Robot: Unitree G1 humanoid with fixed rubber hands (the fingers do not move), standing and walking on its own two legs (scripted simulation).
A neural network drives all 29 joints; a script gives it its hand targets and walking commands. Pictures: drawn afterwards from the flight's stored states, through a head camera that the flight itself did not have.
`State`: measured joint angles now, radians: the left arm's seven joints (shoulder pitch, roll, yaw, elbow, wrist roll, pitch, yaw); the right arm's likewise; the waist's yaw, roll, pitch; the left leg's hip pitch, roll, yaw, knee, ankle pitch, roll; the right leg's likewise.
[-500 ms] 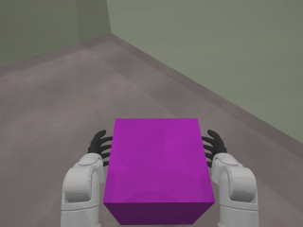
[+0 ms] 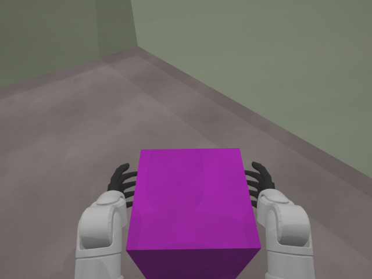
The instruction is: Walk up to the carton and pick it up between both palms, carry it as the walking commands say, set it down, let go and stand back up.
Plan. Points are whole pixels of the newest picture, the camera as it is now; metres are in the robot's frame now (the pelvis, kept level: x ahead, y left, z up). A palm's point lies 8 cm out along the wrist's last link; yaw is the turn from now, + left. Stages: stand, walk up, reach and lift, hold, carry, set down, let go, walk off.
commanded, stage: carry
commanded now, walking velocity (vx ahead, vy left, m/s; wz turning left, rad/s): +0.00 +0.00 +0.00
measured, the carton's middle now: (190, 217) +0.26 +0.00 +0.00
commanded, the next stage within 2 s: none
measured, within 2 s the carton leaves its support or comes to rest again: neither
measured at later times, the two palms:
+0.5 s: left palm (122, 210) +0.24 +0.13 +0.07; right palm (275, 210) +0.24 -0.17 +0.07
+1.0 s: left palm (121, 214) +0.24 +0.14 +0.06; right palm (273, 214) +0.23 -0.16 +0.06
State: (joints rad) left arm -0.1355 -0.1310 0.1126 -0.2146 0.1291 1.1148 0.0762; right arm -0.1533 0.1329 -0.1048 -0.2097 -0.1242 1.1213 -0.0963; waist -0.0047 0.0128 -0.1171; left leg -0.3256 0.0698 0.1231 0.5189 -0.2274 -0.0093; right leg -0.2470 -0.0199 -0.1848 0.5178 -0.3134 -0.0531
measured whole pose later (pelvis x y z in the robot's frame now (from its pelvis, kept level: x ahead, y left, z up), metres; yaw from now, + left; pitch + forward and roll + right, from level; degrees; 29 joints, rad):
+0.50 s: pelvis -0.03 -0.01 +0.00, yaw +0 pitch +2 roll +0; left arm -0.13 -0.13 0.11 -0.19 0.14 1.07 0.06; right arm -0.15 0.13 -0.10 -0.19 -0.13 1.07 -0.09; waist 0.00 0.01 -0.10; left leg -0.35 0.09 0.12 0.49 -0.17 -0.03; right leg -0.29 0.00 -0.19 0.52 -0.27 -0.08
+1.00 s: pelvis -0.03 -0.01 +0.00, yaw -1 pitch +2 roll +0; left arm -0.13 -0.13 0.11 -0.14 0.16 1.00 0.05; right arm -0.14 0.13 -0.10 -0.14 -0.15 1.00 -0.08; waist 0.00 0.01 -0.09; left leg -0.36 0.09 0.12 0.49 -0.16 -0.02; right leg -0.30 0.00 -0.18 0.52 -0.26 -0.08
